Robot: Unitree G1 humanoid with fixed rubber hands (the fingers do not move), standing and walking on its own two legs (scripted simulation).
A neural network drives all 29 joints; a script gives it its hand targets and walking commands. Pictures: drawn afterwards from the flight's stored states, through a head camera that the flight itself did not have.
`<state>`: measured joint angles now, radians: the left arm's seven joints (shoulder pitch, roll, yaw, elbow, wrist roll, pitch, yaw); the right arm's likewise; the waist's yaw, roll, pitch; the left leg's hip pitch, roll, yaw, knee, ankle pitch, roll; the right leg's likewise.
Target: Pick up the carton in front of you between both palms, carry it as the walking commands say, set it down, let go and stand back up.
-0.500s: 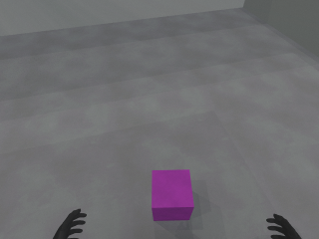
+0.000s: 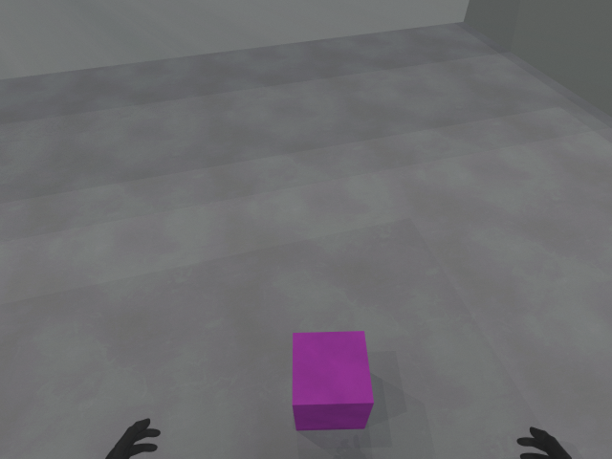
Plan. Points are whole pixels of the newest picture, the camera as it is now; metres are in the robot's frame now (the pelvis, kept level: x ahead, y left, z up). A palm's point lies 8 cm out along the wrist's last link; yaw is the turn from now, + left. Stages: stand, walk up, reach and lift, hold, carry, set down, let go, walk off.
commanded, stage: stand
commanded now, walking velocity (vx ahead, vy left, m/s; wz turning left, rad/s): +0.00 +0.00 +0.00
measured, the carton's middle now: (329, 382) +0.45 -0.01 -0.65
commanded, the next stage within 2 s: none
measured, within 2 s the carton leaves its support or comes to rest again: neither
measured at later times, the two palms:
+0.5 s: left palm out of the picture +0.08 +0.30 -0.10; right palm out of the picture +0.08 -0.31 -0.09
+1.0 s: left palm out of the picture +0.07 +0.31 -0.10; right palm out of the picture +0.07 -0.31 -0.09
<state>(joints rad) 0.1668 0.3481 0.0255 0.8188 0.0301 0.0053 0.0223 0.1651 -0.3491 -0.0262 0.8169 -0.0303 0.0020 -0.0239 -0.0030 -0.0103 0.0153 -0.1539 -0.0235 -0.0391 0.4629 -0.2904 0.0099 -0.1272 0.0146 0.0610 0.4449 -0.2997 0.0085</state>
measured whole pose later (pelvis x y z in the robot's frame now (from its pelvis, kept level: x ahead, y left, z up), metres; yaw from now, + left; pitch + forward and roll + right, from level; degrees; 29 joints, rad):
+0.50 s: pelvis -0.02 +0.00 +0.01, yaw +0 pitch -2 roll +0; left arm 0.16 0.37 0.01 0.94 0.02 -0.01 0.02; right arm 0.15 -0.37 -0.01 0.95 -0.02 -0.01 -0.02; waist 0.00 -0.01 0.02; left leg -0.12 -0.02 -0.04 0.39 -0.23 0.01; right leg -0.10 0.01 0.06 0.38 -0.24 0.01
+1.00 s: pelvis -0.03 +0.00 +0.01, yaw +0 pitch -2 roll +0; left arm 0.13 0.39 0.00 1.01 0.02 -0.01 0.01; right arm 0.13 -0.38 -0.01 1.01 -0.02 -0.01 -0.01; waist 0.00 -0.01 0.03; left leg -0.12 -0.02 -0.04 0.36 -0.20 0.01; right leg -0.09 0.01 0.06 0.35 -0.21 0.01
